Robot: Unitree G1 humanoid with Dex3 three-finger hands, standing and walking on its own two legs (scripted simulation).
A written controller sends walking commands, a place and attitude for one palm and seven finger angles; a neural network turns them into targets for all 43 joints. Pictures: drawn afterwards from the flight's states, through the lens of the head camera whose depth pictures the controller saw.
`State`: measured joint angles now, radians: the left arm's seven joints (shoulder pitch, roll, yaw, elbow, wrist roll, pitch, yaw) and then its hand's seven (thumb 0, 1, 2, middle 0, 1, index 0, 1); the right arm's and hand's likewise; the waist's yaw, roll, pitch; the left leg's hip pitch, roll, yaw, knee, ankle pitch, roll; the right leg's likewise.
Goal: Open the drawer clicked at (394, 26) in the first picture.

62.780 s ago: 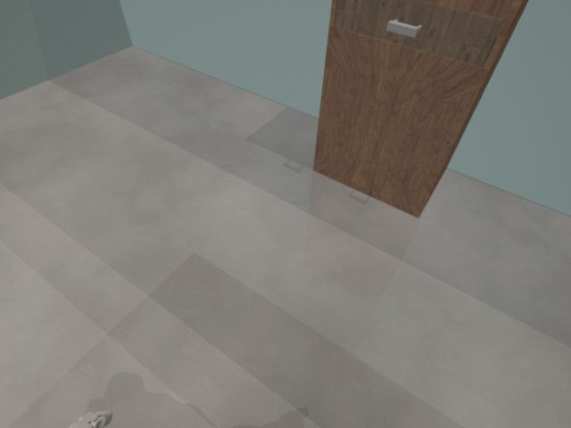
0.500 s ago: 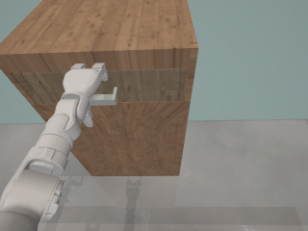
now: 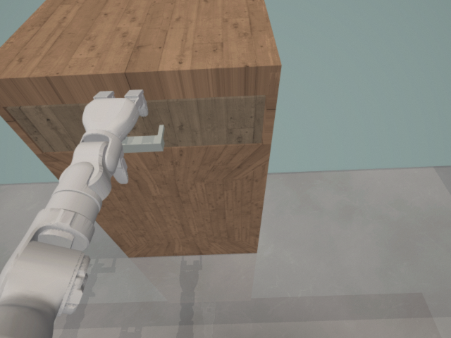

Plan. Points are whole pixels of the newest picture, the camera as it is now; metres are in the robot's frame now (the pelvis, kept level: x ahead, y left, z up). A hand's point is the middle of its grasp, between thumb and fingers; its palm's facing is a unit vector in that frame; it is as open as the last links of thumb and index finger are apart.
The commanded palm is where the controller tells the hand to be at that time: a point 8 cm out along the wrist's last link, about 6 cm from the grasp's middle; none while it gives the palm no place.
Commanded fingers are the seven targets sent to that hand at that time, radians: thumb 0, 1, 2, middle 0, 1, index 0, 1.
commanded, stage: re-aim the fingers above the handle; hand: left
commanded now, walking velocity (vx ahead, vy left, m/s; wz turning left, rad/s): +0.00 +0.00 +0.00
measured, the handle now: (141, 137) +0.52 +0.20 +0.04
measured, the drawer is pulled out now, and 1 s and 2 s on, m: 0.00 0.00 0.00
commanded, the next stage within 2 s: lower the fingers behind the handle in 1.28 s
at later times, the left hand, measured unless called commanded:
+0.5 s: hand (123, 137) +0.46 +0.21 +0.10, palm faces -0.01 +0.01 -1.00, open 13.9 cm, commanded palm +0.44 +0.21 +0.16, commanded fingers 0.00 -0.50 0.30 -0.30 -1.20 -0.30 -1.20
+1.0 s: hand (124, 138) +0.46 +0.20 +0.10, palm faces -0.01 +0.00 -1.00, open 13.9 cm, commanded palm +0.44 +0.21 +0.16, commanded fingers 0.00 -0.50 0.30 -0.30 -1.20 -0.30 -1.20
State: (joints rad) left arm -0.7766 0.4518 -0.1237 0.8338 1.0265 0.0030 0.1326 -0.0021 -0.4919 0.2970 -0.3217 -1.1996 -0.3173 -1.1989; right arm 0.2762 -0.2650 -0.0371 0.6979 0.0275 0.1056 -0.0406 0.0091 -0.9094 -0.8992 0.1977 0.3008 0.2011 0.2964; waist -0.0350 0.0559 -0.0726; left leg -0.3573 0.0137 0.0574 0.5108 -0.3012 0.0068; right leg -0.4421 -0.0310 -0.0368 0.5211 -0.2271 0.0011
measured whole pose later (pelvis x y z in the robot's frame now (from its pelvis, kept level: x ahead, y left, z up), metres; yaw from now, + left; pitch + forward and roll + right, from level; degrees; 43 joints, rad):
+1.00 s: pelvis +0.01 +0.00 +0.00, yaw +0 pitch +9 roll +0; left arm -0.75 0.46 -0.13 0.78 1.02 -0.02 0.10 0.00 -0.49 0.30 -0.32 -1.20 -0.32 -1.20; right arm 0.28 -0.27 -0.04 0.68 0.03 0.11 -0.04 0.01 -0.91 -0.90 0.20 0.30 0.20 0.30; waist -0.03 0.06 -0.07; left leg -0.36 0.02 0.05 0.52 -0.32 0.00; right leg -0.44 -0.03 -0.05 0.53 -0.24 0.00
